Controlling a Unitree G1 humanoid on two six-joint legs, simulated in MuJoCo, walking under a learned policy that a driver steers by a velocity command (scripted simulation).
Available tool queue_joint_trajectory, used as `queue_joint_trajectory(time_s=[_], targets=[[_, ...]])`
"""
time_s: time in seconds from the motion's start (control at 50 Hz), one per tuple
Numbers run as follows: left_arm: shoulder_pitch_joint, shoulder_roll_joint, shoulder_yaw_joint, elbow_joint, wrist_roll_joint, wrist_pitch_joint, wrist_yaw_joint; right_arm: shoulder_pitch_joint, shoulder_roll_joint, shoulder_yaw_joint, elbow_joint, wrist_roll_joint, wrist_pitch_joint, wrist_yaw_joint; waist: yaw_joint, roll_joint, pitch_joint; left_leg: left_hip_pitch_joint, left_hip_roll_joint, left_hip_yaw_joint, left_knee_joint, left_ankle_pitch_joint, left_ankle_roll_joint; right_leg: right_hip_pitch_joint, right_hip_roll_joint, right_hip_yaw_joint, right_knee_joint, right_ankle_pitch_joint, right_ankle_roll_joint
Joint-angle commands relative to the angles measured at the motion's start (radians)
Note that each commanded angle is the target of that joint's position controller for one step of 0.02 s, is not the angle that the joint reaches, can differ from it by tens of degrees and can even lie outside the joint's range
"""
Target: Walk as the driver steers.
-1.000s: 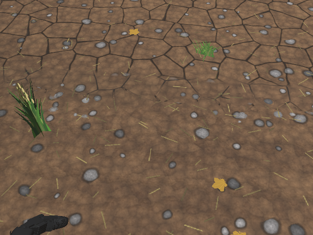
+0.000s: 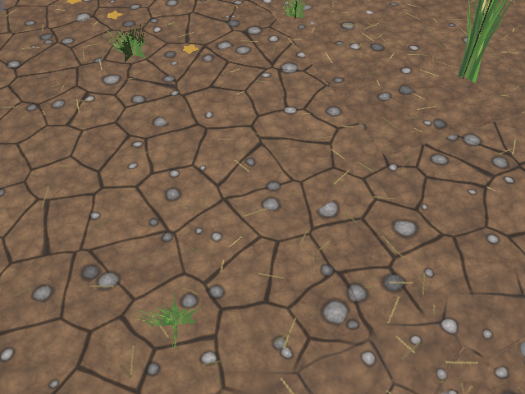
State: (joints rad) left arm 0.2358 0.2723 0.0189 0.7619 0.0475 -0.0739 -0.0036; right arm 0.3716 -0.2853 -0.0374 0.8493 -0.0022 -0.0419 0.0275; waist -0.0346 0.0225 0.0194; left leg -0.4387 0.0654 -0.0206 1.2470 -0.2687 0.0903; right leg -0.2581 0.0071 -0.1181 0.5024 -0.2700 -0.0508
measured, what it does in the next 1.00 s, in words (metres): walks ahead, turning left: left foot, then right foot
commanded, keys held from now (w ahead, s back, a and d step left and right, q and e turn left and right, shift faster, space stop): w+q+shift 1.00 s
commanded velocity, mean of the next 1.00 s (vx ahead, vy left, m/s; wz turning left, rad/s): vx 1.00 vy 0.00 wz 0.92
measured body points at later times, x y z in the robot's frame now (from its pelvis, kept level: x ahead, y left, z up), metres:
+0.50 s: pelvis +0.46 +0.09 -0.01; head +0.48 +0.10 +0.44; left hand +0.57 +0.38 -0.07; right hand +0.58 -0.18 -0.13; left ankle +0.43 +0.09 -0.74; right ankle +0.60 -0.07 -0.65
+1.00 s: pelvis +0.86 +0.26 +0.00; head +0.87 +0.28 +0.45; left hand +0.60 +0.41 -0.12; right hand +1.22 +0.32 -0.05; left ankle +0.86 +0.42 -0.65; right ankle +0.88 +0.10 -0.74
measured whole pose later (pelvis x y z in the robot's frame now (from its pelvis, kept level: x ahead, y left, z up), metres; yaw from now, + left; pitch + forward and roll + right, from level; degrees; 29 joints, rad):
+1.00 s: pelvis +0.86 +0.26 +0.00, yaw +55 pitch +1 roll -3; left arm 0.49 0.34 0.06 0.85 0.03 -0.10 0.00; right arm 0.02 -0.36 -0.04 0.59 -0.03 0.02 0.08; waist 0.07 0.07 0.01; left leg -0.80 0.06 0.02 1.14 -0.10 0.09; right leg 0.04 0.01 -0.22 0.30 -0.34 0.02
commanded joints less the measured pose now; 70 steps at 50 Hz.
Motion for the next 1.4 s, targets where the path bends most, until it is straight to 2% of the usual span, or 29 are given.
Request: queue_joint_trajectory(time_s=[0.02, 0.08, 0.18, 0.22, 0.26, 0.28, 0.3, 0.32, 0.34, 0.38, 0.46, 0.54, 0.62, 0.66, 0.7, 0.72, 0.74, 0.76, 0.8, 0.96, 1.06, 1.12, 1.16, 1.18, 1.2, 1.22, 1.24, 1.28, 1.4], targets=[[0.071, 0.065, 0.028, -0.005, -0.030, -0.042, 0.001, -0.035, -0.022, -0.012, -0.085, -0.015, 0.032, 0.020, 0.019, -0.098, 0.036, -0.280, 0.086, -0.036, 0.014, 0.034, -0.013, 0.161, -0.280, 0.225, -0.349, 0.101, -0.069], [0.074, 0.047, 0.025, 0.025, -0.031, -0.060, -0.002, -0.181, -0.001, -0.002, -0.150, -0.020, 0.039, 0.039, 0.008, -0.105, 0.095, -0.334, 0.079, 0.021, -0.082, 0.184, -0.018, 0.129, -0.213, 0.014, -0.390, 0.317, -0.038], [0.101, 0.131, 0.038, 0.049, -0.031, -0.067, 0.017, -0.337, -0.028, 0.013, -0.211, -0.016, 0.029, 0.072, 0.003, -0.042, 0.118, -0.132, -0.020, 0.189, -0.467, 0.394, 0.055, 0.175, -0.186, -0.173, -0.398, 0.780, 0.013], [0.125, 0.200, 0.053, 0.045, -0.027, -0.046, 0.032, -0.261, -0.067, 0.004, -0.187, -0.012, 0.028, 0.064, -0.047, -0.095, 0.042, -0.025, -0.106, 0.239, -0.494, 0.314, 0.085, 0.300, -0.210, -0.179, -0.225, 1.218, 0.033], [0.055, 0.262, 0.074, 0.015, -0.013, -0.005, 0.044, 0.038, -0.144, -0.031, -0.111, -0.011, 0.031, 0.044, -0.210, -0.140, -0.116, 0.283, -0.163, 0.205, -0.478, 0.168, 0.129, 0.278, -0.254, -0.147, 0.172, 1.397, 0.021], [0.022, 0.262, 0.075, -0.003, -0.007, 0.011, 0.037, 0.235, -0.195, -0.062, -0.047, -0.012, 0.030, 0.022, -0.283, -0.098, -0.194, 0.522, -0.176, 0.134, -0.546, 0.093, 0.158, 0.155, -0.240, -0.123, 0.494, 1.214, 0.008], [-0.010, 0.181, 0.064, -0.004, -0.010, 0.007, 0.017, 0.190, -0.247, -0.097, -0.046, 0.018, 0.046, -0.003, -0.243, 0.109, -0.124, 0.627, -0.114, -0.022, -0.637, 0.041, 0.192, -0.097, -0.034, -0.110, 0.927, 0.263, 0.039], [0.122, 0.092, 0.029, -0.127, -0.016, -0.016, 0.005, 0.062, -0.385, -0.114, -0.098, -0.029, 0.061, -0.003, -0.031, 0.303, -0.231, 0.866, 0.136, -0.603, -0.760, 0.071, 0.398, -0.531, 0.072, 0.031, 1.254, -0.238, 0.096], [0.038, 0.131, 0.019, -0.156, -0.007, -0.044, 0.010, 0.062, -0.362, -0.121, -0.141, -0.019, 0.062, -0.008, -0.099, 0.090, -0.320, 0.876, 0.195, -0.817, -0.949, -0.151, 0.430, -0.615, 0.027, 0.209, 1.237, -0.167, 0.074], [-0.039, 0.134, 0.011, -0.161, -0.004, -0.058, 0.011, 0.031, -0.240, -0.092, -0.094, -0.013, 0.039, -0.024, -0.004, -0.116, -0.037, 0.519, 0.144, -0.683, -1.027, -0.106, 0.315, -0.566, -0.077, 0.217, 0.972, -0.088, 0.067], [-0.044, 0.099, -0.006, -0.164, 0.029, 0.022, 0.007, -0.033, -0.183, -0.064, -0.110, -0.001, -0.019, -0.025, 0.082, -0.105, 0.038, 0.117, -0.018, -0.405, -1.049, 0.115, 0.272, -0.342, -0.141, 0.177, 0.691, -0.120, 0.121], [-0.269, 0.046, -0.034, -0.255, -0.004, 0.019, -0.015, -0.008, -0.196, -0.075, -0.114, 0.002, -0.029, -0.015, 0.003, -0.033, 0.072, 0.046, -0.105, -0.326, -1.073, 0.257, 0.203, -0.245, -0.103, 0.118, 0.293, 0.241, 0.125], [-0.320, 0.083, -0.026, -0.275, -0.024, 0.009, -0.011, 0.035, -0.217, -0.090, -0.105, 0.006, -0.028, -0.012, -0.048, 0.028, 0.018, 0.229, -0.061, -0.379, -0.996, 0.454, 0.144, -0.161, -0.044, 0.136, 0.079, 0.351, 0.096], [-0.217, 0.138, -0.003, -0.245, -0.025, 0.003, 0.002, 0.006, -0.244, -0.097, -0.115, 0.001, -0.026, -0.021, 0.005, 0.031, -0.047, 0.301, -0.056, -0.404, -0.862, 0.631, 0.100, -0.014, 0.000, 0.152, 0.020, 0.257, 0.081], [0.142, 0.225, 0.042, -0.159, -0.026, -0.005, 0.031, -0.079, -0.277, -0.101, -0.132, -0.010, -0.034, -0.013, 0.213, 0.000, -0.230, 0.217, -0.104, -0.354, -0.440, 0.698, 0.054, 0.366, -0.022, 0.156, 0.045, 0.080, 0.055], [0.356, 0.288, 0.067, -0.125, 0.003, -0.010, 0.054, -0.094, -0.138, -0.062, -0.163, -0.014, -0.047, -0.016, 0.270, -0.151, -0.357, 0.044, -0.163, -0.276, -0.091, 0.231, 0.054, 0.602, -0.251, 0.388, 0.022, -0.290, 0.034], [0.232, 0.360, 0.080, -0.146, 0.027, -0.005, 0.046, 0.024, -0.042, -0.027, -0.232, 0.035, -0.045, -0.010, 0.109, -0.507, -0.445, -0.231, -0.249, -0.162, 0.130, -0.245, 0.025, 0.697, -0.485, 1.017, -0.251, -0.559, -0.053], [0.091, 0.262, 0.076, -0.173, 0.019, 0.003, 0.037, -0.008, -0.117, -0.024, -0.191, 0.003, -0.022, -0.023, 0.094, -0.310, -0.288, -0.344, -0.138, -0.127, 0.198, -0.132, 0.034, 0.556, -0.453, 1.016, -0.278, -0.703, -0.084], [0.047, 0.135, 0.046, -0.150, 0.011, 0.010, 0.028, -0.123, -0.154, -0.034, -0.189, -0.026, 0.000, -0.001, 0.095, -0.061, -0.098, -0.322, -0.055, -0.078, 0.117, -0.022, 0.017, 0.327, -0.362, 0.648, -0.249, -0.369, -0.066], [0.116, 0.084, 0.032, 0.002, -0.020, -0.045, 0.000, -0.338, -0.077, 0.003, -0.310, -0.025, 0.055, 0.054, 0.034, -0.085, 0.053, -0.349, 0.003, 0.009, -0.042, 0.196, -0.004, 0.149, -0.199, 0.006, -0.362, 0.291, 0.020], [0.214, 0.155, 0.039, 0.053, -0.008, -0.052, 0.010, -0.484, -0.040, 0.035, -0.355, -0.034, 0.038, 0.079, 0.042, -0.054, 0.139, -0.142, -0.054, 0.134, -0.456, 0.263, 0.067, 0.159, -0.232, -0.119, -0.424, 0.743, 0.023], [0.227, 0.249, 0.054, 0.066, -0.024, -0.018, 0.029, -0.256, -0.087, 0.015, -0.253, -0.058, 0.011, 0.051, -0.074, -0.106, 0.005, 0.135, -0.209, 0.191, -0.568, 0.156, 0.095, 0.272, -0.243, -0.126, -0.036, 1.376, 0.018], [0.180, 0.231, 0.047, 0.051, -0.041, -0.012, 0.027, 0.057, -0.146, -0.019, -0.126, -0.072, -0.006, 0.017, -0.198, -0.099, -0.149, 0.543, -0.144, 0.052, -0.765, 0.382, 0.142, 0.106, -0.185, -0.139, 0.487, 0.972, 0.017], [0.270, 0.097, 0.027, 0.009, -0.035, -0.013, 0.017, 0.002, -0.246, -0.046, -0.134, -0.059, 0.003, -0.004, -0.047, 0.190, -0.270, 0.894, 0.185, -0.294, -0.571, 1.131, 0.199, -0.256, -0.007, -0.110, 0.962, -0.297, 0.066], [0.318, 0.172, 0.023, -0.010, -0.071, -0.060, 0.006, -0.030, -0.264, -0.055, -0.205, 0.007, -0.002, -0.009, -0.074, 0.124, -0.610, 1.102, 0.340, -0.662, -0.684, 1.013, 0.390, -0.422, 0.006, 0.248, 1.122, -0.357, 0.075], [0.178, 0.221, 0.039, -0.026, -0.102, -0.066, 0.015, -0.055, -0.237, -0.057, -0.206, 0.001, -0.002, -0.007, -0.102, -0.029, -0.545, 0.947, 0.293, -0.573, -0.760, 0.925, 0.366, -0.382, -0.037, 0.270, 1.081, -0.288, 0.079], [0.121, 0.186, 0.037, -0.059, -0.105, -0.061, 0.028, -0.139, -0.214, -0.054, -0.189, 0.021, -0.019, 0.002, -0.030, -0.098, -0.300, 0.722, 0.246, -0.467, -0.824, 0.844, 0.328, -0.430, -0.075, 0.224, 0.962, -0.237, 0.090], [0.112, 0.165, 0.044, -0.032, -0.080, -0.035, 0.050, -0.240, -0.136, -0.034, -0.195, 0.023, -0.041, -0.005, 0.049, -0.155, -0.114, 0.396, 0.183, -0.338, -0.902, 0.794, 0.265, -0.355, -0.128, 0.194, 0.850, -0.174, 0.109], [0.048, 0.043, 0.029, -0.064, -0.042, -0.001, 0.042, -0.235, -0.092, -0.026, -0.131, 0.007, -0.035, -0.026, 0.079, 0.006, -0.080, 0.132, 0.019, -0.050, -0.951, 0.912, 0.170, -0.206, -0.094, 0.126, 0.408, 0.105, 0.121]])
